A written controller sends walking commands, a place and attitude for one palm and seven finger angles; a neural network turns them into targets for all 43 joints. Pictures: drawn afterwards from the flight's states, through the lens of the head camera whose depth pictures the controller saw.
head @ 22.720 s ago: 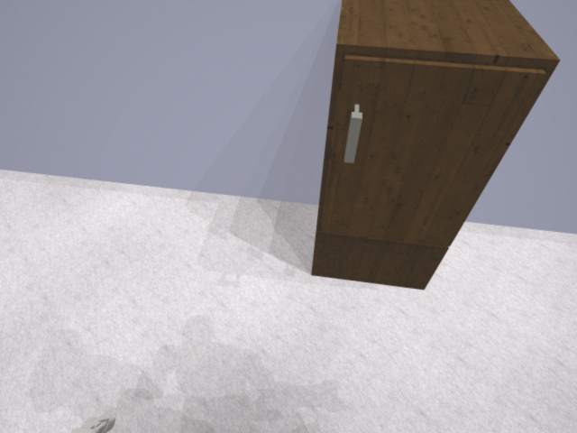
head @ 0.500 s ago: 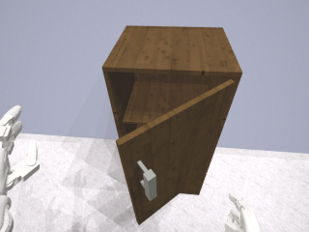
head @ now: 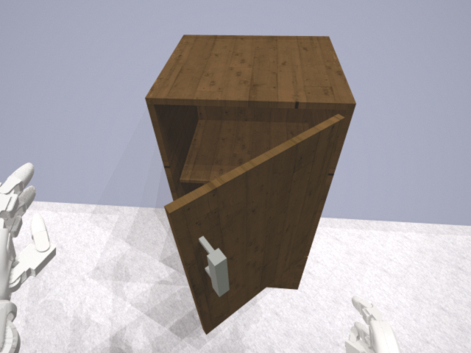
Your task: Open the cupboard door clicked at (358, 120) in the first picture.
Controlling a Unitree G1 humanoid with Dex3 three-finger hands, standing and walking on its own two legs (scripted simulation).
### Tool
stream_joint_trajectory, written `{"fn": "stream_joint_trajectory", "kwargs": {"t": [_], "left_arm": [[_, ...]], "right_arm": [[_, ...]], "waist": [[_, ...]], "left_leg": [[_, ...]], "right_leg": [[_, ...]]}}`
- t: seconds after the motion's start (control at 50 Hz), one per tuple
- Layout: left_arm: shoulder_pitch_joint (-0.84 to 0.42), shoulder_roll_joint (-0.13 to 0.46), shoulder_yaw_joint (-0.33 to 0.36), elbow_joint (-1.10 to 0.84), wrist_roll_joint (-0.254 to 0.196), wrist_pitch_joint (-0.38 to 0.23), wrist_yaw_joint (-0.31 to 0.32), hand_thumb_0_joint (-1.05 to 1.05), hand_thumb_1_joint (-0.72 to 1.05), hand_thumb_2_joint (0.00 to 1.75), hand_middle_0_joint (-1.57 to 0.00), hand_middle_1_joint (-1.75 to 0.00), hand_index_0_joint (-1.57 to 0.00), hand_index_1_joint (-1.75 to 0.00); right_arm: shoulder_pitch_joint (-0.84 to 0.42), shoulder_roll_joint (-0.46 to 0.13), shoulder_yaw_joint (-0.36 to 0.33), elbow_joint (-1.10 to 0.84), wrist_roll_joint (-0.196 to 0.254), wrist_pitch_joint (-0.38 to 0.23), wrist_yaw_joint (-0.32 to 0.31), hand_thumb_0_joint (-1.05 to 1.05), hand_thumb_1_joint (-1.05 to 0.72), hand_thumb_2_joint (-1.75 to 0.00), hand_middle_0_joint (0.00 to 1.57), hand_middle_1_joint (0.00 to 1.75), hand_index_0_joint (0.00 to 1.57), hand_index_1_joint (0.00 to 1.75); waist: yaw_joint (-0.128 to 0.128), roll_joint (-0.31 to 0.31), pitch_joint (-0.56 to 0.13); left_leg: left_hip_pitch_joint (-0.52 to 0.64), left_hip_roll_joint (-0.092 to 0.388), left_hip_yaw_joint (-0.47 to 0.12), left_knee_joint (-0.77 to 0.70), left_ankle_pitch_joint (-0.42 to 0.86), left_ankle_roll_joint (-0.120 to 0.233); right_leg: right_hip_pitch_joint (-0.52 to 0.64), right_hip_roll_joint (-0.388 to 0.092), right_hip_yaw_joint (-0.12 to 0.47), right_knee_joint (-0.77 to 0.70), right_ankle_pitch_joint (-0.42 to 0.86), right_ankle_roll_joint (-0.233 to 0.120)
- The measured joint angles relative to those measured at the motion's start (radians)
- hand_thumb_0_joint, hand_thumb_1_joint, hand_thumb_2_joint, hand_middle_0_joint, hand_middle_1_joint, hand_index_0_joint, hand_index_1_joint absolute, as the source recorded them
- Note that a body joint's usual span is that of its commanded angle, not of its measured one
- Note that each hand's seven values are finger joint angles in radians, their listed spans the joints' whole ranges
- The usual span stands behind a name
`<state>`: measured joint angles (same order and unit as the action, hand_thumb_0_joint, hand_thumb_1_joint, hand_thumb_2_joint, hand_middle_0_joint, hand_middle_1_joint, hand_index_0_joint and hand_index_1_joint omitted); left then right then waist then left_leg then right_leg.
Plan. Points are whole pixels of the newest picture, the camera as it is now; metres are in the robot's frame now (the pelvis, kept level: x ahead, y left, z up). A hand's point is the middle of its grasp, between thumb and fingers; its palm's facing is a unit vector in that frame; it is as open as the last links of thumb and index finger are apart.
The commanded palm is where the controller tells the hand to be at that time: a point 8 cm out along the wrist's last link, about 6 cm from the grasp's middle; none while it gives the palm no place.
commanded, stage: step back with the hand held close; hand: left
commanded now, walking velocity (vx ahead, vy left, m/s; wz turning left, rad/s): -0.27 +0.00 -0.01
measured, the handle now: (212, 265) +0.29 +0.08 -0.03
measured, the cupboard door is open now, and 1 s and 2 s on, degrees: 42 42 42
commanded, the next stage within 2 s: stop stepping back and stand still in 1.10 s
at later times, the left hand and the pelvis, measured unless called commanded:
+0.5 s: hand (14, 286) +0.15 +0.29 +0.15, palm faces +0.37 -0.78 -0.50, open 7.4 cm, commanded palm +0.08 +0.33 +0.17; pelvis -0.06 +0.03 -0.01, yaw -1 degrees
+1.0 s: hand out of the picture +0.06 +0.31 +0.17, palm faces +0.47 -0.75 -0.47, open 7.4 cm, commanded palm -0.01 +0.34 +0.17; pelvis -0.14 +0.04 -0.02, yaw +2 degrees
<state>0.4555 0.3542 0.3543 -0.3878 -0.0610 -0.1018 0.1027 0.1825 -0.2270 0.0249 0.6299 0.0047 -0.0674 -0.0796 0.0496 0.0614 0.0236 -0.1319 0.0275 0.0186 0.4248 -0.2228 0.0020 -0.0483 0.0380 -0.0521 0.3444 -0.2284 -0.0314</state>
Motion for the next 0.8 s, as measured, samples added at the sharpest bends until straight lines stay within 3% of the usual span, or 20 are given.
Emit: {"fn": "stream_joint_trajectory", "kwargs": {"t": [0.14,0.32,0.52,0.7,0.8], "left_arm": [[0.071,0.024,0.020,-0.036,0.008,-0.027,0.006,0.02,0.89,0.90,-0.21,-0.30,-0.21,-0.30],[0.110,0.073,0.033,-0.092,0.008,-0.026,0.024,0.02,0.89,0.90,-0.22,-0.30,-0.22,-0.30],[0.112,0.076,0.065,-0.132,0.032,-0.072,0.048,0.02,0.89,0.90,-0.22,-0.30,-0.22,-0.30],[0.080,0.062,0.102,-0.140,0.060,-0.099,0.049,0.02,0.89,0.90,-0.22,-0.30,-0.22,-0.30],[0.076,0.029,0.072,-0.166,0.049,-0.106,0.065,0.02,0.89,0.90,-0.21,-0.30,-0.21,-0.30]], "right_arm": [[-0.025,-0.014,-0.025,-0.041,0.001,0.051,-0.002,0.01,-0.90,-0.90,0.20,0.30,0.20,0.30],[-0.021,-0.015,-0.048,-0.065,0.012,0.083,-0.016,0.01,-0.90,-0.90,0.20,0.30,0.20,0.30],[0.005,0.001,-0.033,-0.084,0.010,0.053,-0.012,0.01,-0.90,-0.90,0.20,0.30,0.20,0.30],[0.021,0.024,-0.025,-0.072,0.001,0.011,-0.004,0.01,-0.90,-0.90,0.20,0.30,0.20,0.30],[0.010,0.021,-0.031,-0.034,-0.005,0.011,0.011,0.01,-0.90,-0.90,0.20,0.30,0.20,0.30]], "waist": [[-0.036,-0.009,0.003],[-0.053,-0.037,0.020],[-0.057,-0.048,0.030],[-0.047,-0.047,0.055],[-0.035,-0.054,0.042]], "left_leg": [[-0.073,-0.002,0.016,0.007,0.018,0.005],[-0.136,-0.011,0.032,0.037,0.037,0.021],[-0.219,-0.021,0.029,0.099,0.057,0.047],[-0.288,-0.037,0.006,0.188,0.044,0.056],[-0.347,-0.043,-0.007,0.319,-0.113,0.012]], "right_leg": [[-0.088,-0.004,0.015,0.027,0.015,0.007],[-0.165,-0.016,0.028,0.078,0.028,0.021],[-0.240,-0.028,0.024,0.132,0.050,0.039],[-0.301,-0.007,0.065,0.250,0.017,0.040],[-0.325,-0.011,0.061,0.243,0.039,0.032]]}}
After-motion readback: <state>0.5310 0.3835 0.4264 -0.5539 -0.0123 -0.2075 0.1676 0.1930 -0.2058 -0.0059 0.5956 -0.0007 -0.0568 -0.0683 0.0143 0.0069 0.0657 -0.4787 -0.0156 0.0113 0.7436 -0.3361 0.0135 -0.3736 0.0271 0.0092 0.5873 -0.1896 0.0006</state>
